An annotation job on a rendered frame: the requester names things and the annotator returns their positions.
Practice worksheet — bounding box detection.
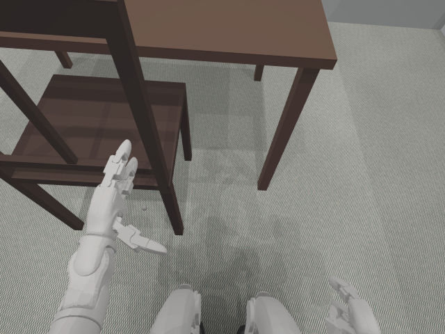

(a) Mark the left robot hand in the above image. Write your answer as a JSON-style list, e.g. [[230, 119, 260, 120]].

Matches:
[[86, 139, 168, 255]]

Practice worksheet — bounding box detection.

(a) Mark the table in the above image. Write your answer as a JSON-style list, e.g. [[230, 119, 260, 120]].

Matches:
[[0, 0, 338, 191]]

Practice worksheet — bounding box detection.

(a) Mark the chair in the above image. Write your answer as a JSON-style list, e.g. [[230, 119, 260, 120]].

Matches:
[[0, 0, 192, 235]]

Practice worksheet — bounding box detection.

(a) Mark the robot left thigh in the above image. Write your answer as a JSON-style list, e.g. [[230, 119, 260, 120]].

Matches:
[[149, 289, 202, 334]]

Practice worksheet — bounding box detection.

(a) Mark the robot right thigh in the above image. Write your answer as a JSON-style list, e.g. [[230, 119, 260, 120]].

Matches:
[[247, 296, 302, 334]]

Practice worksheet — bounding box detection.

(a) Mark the right robot hand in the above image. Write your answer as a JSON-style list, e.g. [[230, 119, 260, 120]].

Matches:
[[325, 276, 381, 334]]

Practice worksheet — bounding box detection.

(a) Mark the left robot forearm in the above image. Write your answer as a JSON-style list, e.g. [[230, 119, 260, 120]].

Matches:
[[48, 234, 118, 334]]

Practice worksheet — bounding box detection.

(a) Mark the robot thigh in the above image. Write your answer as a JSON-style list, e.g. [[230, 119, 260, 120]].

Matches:
[[247, 296, 302, 334], [149, 289, 202, 334]]

